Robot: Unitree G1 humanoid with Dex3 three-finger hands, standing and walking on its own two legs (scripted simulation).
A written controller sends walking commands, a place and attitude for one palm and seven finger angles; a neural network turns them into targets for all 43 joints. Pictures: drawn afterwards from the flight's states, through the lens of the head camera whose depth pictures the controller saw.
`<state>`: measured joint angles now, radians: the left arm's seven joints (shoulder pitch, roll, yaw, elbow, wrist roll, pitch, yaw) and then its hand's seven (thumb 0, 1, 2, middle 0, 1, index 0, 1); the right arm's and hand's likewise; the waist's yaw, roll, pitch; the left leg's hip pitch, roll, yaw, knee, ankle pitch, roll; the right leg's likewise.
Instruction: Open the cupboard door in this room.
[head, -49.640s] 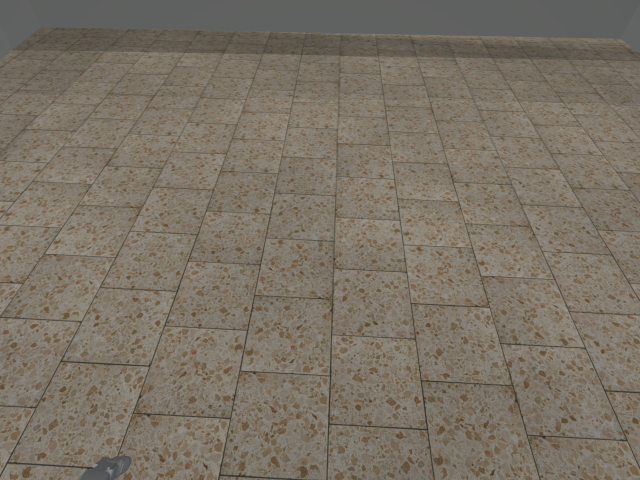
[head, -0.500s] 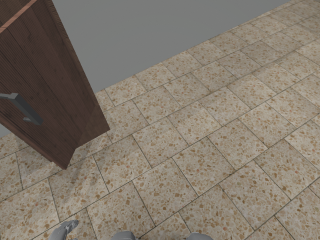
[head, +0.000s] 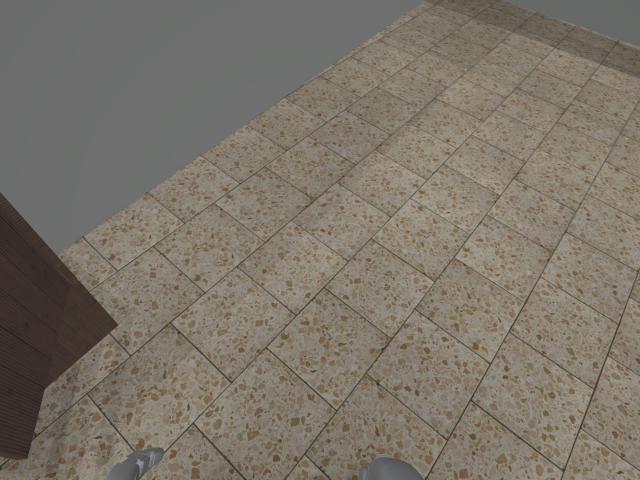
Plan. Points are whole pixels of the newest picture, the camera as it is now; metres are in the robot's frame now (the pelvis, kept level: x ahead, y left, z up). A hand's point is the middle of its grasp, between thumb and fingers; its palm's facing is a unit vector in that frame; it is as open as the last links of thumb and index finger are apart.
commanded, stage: walk to a spot facing it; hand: left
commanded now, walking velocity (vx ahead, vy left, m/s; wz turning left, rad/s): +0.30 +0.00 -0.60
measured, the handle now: out of the picture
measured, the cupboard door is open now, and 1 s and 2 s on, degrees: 45 45 45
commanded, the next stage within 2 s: turn to face it in 1.28 s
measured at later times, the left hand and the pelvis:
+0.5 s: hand (239, 398) +0.25 +0.13 -0.18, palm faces -0.22 -0.96 -0.17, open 7.4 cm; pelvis +0.19 -0.05 -0.01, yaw -16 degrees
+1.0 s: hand (353, 221) +0.61 -0.05 -0.17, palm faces -0.49 -0.84 -0.24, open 7.3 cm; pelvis +0.39 -0.15 -0.03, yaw -29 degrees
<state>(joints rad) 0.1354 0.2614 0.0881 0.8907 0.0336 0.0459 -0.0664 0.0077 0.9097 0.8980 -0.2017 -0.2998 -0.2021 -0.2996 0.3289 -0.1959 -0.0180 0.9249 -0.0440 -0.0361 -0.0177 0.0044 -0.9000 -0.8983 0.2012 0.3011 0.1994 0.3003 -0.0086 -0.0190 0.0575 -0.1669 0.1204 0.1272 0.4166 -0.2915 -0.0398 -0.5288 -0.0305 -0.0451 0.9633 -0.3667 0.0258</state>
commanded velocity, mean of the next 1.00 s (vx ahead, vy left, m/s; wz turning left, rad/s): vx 0.35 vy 0.00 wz -0.39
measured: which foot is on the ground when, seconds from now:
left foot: down 0.00-0.14, up 0.16-0.52, down 0.54-0.94, up 0.96-1.00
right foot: up 0.00-0.12, down 0.14-0.54, up 0.56-0.92, down 0.94-1.00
